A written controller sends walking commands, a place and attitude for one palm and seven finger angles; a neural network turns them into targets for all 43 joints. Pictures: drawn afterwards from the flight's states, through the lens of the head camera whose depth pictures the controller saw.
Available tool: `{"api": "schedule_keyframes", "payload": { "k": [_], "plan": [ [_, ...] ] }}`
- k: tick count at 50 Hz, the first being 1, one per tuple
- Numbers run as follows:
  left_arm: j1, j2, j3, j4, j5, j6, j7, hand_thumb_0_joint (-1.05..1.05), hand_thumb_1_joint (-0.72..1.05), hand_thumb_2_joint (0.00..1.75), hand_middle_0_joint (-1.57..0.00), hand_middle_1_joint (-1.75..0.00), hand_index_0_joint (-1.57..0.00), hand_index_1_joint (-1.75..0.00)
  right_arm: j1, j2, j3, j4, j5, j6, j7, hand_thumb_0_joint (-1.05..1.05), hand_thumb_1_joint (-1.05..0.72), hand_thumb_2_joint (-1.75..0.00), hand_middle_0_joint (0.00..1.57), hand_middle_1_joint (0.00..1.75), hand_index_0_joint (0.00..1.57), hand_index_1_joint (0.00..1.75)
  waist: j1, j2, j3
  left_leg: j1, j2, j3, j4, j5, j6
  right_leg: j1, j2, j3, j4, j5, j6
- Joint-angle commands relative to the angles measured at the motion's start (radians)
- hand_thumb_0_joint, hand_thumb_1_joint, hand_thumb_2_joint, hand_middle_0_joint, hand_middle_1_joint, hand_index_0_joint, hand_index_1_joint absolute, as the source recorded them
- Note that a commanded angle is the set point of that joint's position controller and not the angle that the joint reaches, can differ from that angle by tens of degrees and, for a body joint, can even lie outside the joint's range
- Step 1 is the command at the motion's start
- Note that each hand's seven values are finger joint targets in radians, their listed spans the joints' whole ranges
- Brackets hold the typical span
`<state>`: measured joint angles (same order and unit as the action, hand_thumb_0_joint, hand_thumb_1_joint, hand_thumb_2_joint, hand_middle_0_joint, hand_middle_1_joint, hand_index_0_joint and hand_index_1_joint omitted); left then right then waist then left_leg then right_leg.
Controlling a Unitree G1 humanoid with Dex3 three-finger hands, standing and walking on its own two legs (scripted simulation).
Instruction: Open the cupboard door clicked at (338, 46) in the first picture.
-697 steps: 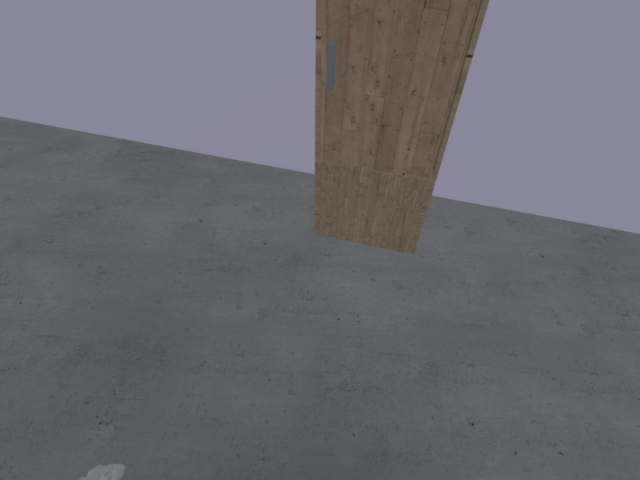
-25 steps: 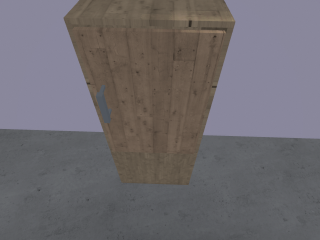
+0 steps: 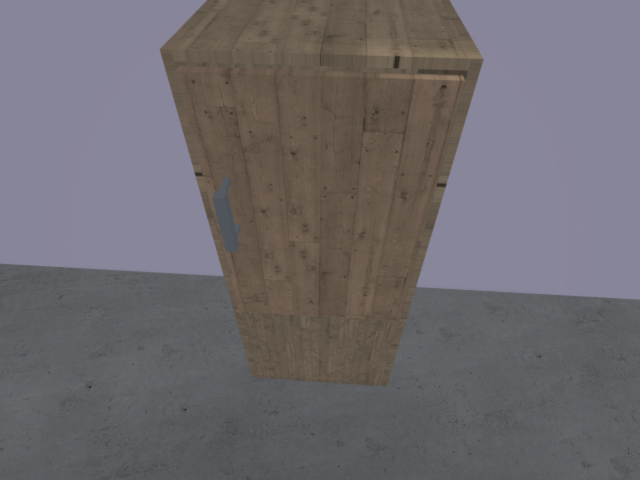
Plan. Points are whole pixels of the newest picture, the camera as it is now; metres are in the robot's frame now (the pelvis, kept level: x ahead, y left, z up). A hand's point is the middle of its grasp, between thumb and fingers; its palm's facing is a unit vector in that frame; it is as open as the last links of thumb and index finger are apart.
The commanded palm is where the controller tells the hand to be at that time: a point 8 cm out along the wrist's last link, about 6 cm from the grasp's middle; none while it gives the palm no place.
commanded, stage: come to a stop and stand still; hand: left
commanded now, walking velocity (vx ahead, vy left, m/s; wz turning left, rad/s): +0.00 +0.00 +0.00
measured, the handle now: (229, 215) +0.53 +0.20 +0.01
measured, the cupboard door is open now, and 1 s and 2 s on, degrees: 0 0 0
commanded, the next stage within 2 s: look again from close up in 0.28 s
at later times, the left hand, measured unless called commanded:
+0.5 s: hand out of the picture +0.01 +0.18 -0.17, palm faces +0.02 -0.99 -0.16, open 7.4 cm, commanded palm none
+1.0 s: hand out of the picture -0.03 +0.17 -0.17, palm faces +0.03 -0.99 -0.14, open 7.4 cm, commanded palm +0.09 +0.22 -0.06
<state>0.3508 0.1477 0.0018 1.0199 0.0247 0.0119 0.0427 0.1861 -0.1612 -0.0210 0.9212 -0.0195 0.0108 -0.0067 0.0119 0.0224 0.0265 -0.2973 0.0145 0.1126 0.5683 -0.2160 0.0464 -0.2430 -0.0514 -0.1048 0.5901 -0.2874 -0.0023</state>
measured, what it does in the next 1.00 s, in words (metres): stands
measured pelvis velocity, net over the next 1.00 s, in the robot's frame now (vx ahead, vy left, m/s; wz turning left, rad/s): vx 0.00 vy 0.02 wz -0.01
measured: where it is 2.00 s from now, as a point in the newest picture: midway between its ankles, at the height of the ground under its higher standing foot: outside the picture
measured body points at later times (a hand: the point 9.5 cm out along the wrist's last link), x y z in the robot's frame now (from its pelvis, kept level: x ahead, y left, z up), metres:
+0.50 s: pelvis -0.01 +0.01 +0.01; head -0.02 +0.03 +0.46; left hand +0.01 +0.23 -0.16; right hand -0.04 -0.22 -0.14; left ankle +0.06 +0.09 -0.73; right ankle +0.02 -0.12 -0.73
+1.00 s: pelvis +0.00 +0.02 +0.01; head -0.01 +0.03 +0.46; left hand -0.03 +0.22 -0.16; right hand +0.00 -0.21 -0.14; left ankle +0.06 +0.09 -0.73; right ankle +0.02 -0.12 -0.73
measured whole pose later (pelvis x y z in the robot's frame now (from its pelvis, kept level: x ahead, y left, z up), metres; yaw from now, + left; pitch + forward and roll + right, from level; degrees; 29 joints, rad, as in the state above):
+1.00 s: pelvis +0.00 +0.02 +0.01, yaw +0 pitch -2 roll -1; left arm 0.38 0.13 0.00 1.10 0.02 -0.01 0.04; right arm 0.30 -0.14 -0.01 1.10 -0.02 0.00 -0.02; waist 0.00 -0.02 0.00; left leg -0.27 -0.01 0.12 0.43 -0.14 0.07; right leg -0.21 -0.05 -0.09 0.44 -0.20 0.02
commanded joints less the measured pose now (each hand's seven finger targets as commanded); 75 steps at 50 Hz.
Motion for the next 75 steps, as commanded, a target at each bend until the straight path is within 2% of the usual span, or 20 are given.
{"api": "schedule_keyframes", "payload": {
  "k": [1,7,10,16,47,49,50,51,52,53,54,55,58,59,61,62,64,68,70,75],
  "plan": [
    [-0.003,0.128,0.021,-0.095,0.003,-0.022,0.002,0.00,0.90,0.90,-0.20,-0.30,-0.20,-0.30,0.062,-0.109,-0.021,-0.053,0.001,-0.007,0.001,0.00,-0.90,-0.90,0.20,0.30,0.20,0.30,-0.024,-0.073,0.084,-0.043,0.076,-0.148,-0.169,-0.195,-0.007,-0.138,-0.070,0.143,-0.201,-0.199,-0.047],
    [-0.005,0.148,0.028,-0.113,0.000,-0.019,-0.001,0.00,0.90,0.90,-0.20,-0.30,-0.20,-0.30,0.124,-0.096,-0.017,-0.022,-0.005,-0.007,0.004,0.00,-0.90,-0.90,0.20,0.30,0.20,0.30,-0.033,-0.084,0.069,-0.018,0.052,-0.122,-0.138,-0.188,-0.016,-0.187,-0.094,0.163,-0.250,-0.289,-0.057],
    [0.012,0.140,0.026,-0.109,-0.002,-0.019,-0.003,0.00,0.90,0.90,-0.20,-0.30,-0.20,-0.30,0.129,-0.103,-0.012,-0.005,-0.005,-0.014,0.002,0.00,-0.90,-0.90,0.20,0.30,0.20,0.30,-0.020,-0.010,0.065,-0.060,0.077,-0.164,-0.206,-0.227,-0.008,-0.137,-0.068,0.134,-0.218,-0.230,-0.044],
    [0.040,0.123,0.021,-0.079,-0.005,-0.022,-0.006,0.00,0.90,0.90,-0.20,-0.30,-0.20,-0.30,0.147,-0.111,-0.007,0.035,-0.003,-0.026,-0.002,0.00,-0.90,-0.90,0.20,0.30,0.20,0.30,0.000,0.010,0.048,-0.123,0.097,-0.195,-0.271,-0.258,-0.006,-0.015,-0.058,0.111,-0.205,-0.131,-0.040],
    [0.099,0.048,0.004,0.047,-0.002,-0.035,-0.002,0.00,0.90,0.90,-0.20,-0.30,-0.20,-0.30,0.163,-0.074,-0.007,0.141,0.007,-0.031,-0.012,0.00,-0.90,-0.90,0.20,0.30,0.20,0.30,-0.015,-0.006,0.061,-0.007,0.109,-0.178,-0.309,-0.198,-0.011,-0.033,-0.058,0.109,-0.247,-0.027,-0.025],
    [0.097,0.050,0.003,0.046,0.000,-0.035,-0.001,0.00,0.90,0.90,-0.20,-0.30,-0.20,-0.30,0.160,-0.074,-0.006,0.144,0.009,-0.032,-0.011,0.00,-0.90,-0.90,0.20,0.30,0.20,0.30,-0.012,-0.012,0.064,-0.015,0.110,-0.173,-0.310,-0.195,-0.011,-0.019,-0.059,0.105,-0.248,-0.012,-0.023],
    [0.116,0.092,-0.007,0.070,0.015,-0.029,0.031,0.00,0.90,0.90,-0.20,-0.30,-0.20,-0.30,0.058,-0.119,-0.003,0.073,0.006,-0.023,-0.005,0.00,-0.90,-0.90,0.20,0.30,0.20,0.30,0.020,-0.016,0.136,-0.077,0.084,-0.060,-0.125,-0.168,-0.057,-0.059,-0.072,0.102,-0.240,-0.007,-0.032],
    [-0.601,0.257,0.036,-1.514,-0.193,-0.253,0.032,0.00,0.88,0.89,-0.20,-0.32,-0.20,-0.32,0.095,-0.270,-0.007,-0.321,0.048,-0.175,-0.057,0.00,-0.90,-0.90,0.20,0.30,0.20,0.30,-0.162,0.173,-0.378,0.284,-0.001,-0.097,-0.176,-0.059,-0.035,-0.001,0.039,0.013,-0.103,0.022,-0.030],
    [-0.256,0.233,0.071,-1.311,-0.143,-0.208,0.102,0.00,0.85,0.88,-0.20,-0.33,-0.20,-0.33,0.032,-0.205,0.029,-0.238,0.071,-0.277,-0.079,0.00,-0.90,-0.90,0.20,0.30,0.20,0.30,-0.050,0.230,-0.385,0.221,0.048,-0.169,-0.231,-0.228,-0.043,-0.047,0.054,0.004,-0.020,-0.071,-0.041],
    [0.071,0.078,-0.007,-1.108,-0.139,-0.076,0.136,0.00,0.83,0.87,-0.21,-0.34,-0.21,-0.34,0.039,-0.167,0.016,-0.234,0.086,-0.305,-0.066,0.00,-0.90,-0.90,0.20,0.30,0.20,0.30,-0.049,0.167,-0.194,0.055,0.070,-0.237,-0.279,-0.368,-0.077,-0.160,0.068,-0.024,0.036,-0.144,-0.027],
    [0.101,-0.068,-0.112,-1.089,-0.178,-0.054,0.117,0.00,0.81,0.86,-0.21,-0.36,-0.21,-0.36,0.051,-0.172,0.012,-0.229,0.104,-0.316,-0.066,0.00,-0.90,-0.90,0.20,0.30,0.20,0.30,-0.060,0.086,-0.053,-0.035,0.052,-0.214,-0.246,-0.398,-0.055,-0.182,0.072,-0.027,0.034,-0.100,-0.027],
    [0.051,-0.061,-0.128,-1.198,-0.208,-0.105,0.100,0.00,0.78,0.85,-0.21,-0.37,-0.21,-0.37,0.017,-0.207,0.001,-0.279,0.105,-0.340,-0.072,0.00,-0.90,-0.90,0.20,0.30,0.20,0.30,-0.061,0.103,0.000,-0.066,0.036,-0.208,-0.179,-0.377,-0.042,-0.203,0.065,-0.015,0.002,-0.122,-0.022],
    [0.053,0.039,-0.009,-0.996,-0.202,-0.252,0.040,0.00,0.71,0.82,-0.21,-0.42,-0.21,-0.42,0.008,-0.237,-0.018,-0.327,0.061,-0.357,-0.058,0.00,-0.90,-0.90,0.20,0.30,0.20,0.30,-0.093,-0.158,0.036,-0.205,-0.011,-0.195,0.024,-0.353,-0.047,-0.391,0.059,0.010,0.001,-0.313,-0.012],
    [0.089,0.031,0.031,-0.893,-0.211,-0.323,-0.011,0.00,0.69,0.81,-0.22,-0.43,-0.22,-0.43,-0.003,-0.233,-0.034,-0.340,0.046,-0.352,-0.048,0.00,-0.90,-0.90,0.20,0.30,0.20,0.30,-0.066,-0.256,0.023,-0.286,-0.010,-0.180,0.093,-0.339,-0.055,-0.464,0.061,0.009,0.054,-0.360,-0.015],
    [0.227,0.038,0.082,-0.817,-0.250,-0.475,-0.159,0.00,0.64,0.79,-0.22,-0.47,-0.22,-0.47,-0.034,-0.224,-0.057,-0.398,0.034,-0.346,-0.019,0.00,-0.90,-0.90,0.20,0.30,0.20,0.30,0.004,-0.303,-0.049,-0.421,-0.028,-0.129,0.230,-0.278,-0.058,-0.517,0.054,0.054,0.134,-0.422,-0.024],
    [0.258,0.079,0.131,-0.811,-0.263,-0.539,-0.238,0.00,0.62,0.78,-0.22,-0.48,-0.22,-0.48,-0.049,-0.222,-0.069,-0.432,0.036,-0.339,-0.006,0.00,-0.90,-0.90,0.20,0.30,0.20,0.30,0.020,-0.281,-0.092,-0.465,-0.036,-0.115,0.286,-0.248,-0.058,-0.496,0.047,0.090,0.159,-0.406,-0.031],
    [0.239,0.183,0.210,-0.796,-0.273,-0.598,-0.385,0.00,0.57,0.76,-0.22,-0.51,-0.22,-0.51,-0.072,-0.227,-0.079,-0.507,0.056,-0.317,0.015,0.00,-0.90,-0.90,0.20,0.30,0.20,0.30,0.029,-0.122,-0.124,-0.507,-0.050,-0.101,0.337,-0.273,-0.058,-0.470,0.031,0.147,0.187,-0.433,-0.048],
    [0.151,0.252,0.300,-1.055,-0.344,-0.523,-0.419,0.00,0.48,0.72,-0.23,-0.57,-0.23,-0.57,-0.084,-0.221,-0.072,-0.617,0.070,-0.276,-0.009,0.00,-0.90,-0.90,0.20,0.30,0.20,0.30,0.055,0.017,-0.241,-0.473,-0.032,-0.131,0.333,-0.298,-0.030,-0.494,0.061,0.143,0.267,-0.377,-0.041],
    [0.086,0.249,0.305,-1.242,-0.363,-0.526,-0.382,0.00,0.43,0.70,-0.23,-0.60,-0.23,-0.60,-0.051,-0.203,-0.066,-0.624,0.061,-0.265,-0.020,0.00,-0.90,-0.90,0.20,0.30,0.20,0.30,0.031,0.102,-0.292,-0.425,-0.015,-0.150,0.356,-0.238,-0.023,-0.507,0.074,0.125,0.295,-0.276,-0.042],
    [-0.017,0.222,0.215,-1.369,-0.329,-0.604,-0.361,0.00,0.32,0.65,-0.24,-0.68,-0.24,-0.68,0.010,-0.198,-0.051,-0.548,0.038,-0.278,-0.036,0.00,-0.90,-0.90,0.20,0.30,0.20,0.30,-0.060,0.137,-0.313,-0.385,0.005,-0.179,0.462,-0.083,-0.011,-0.621,0.096,0.090,0.363,-0.093,-0.035]
  ]
}}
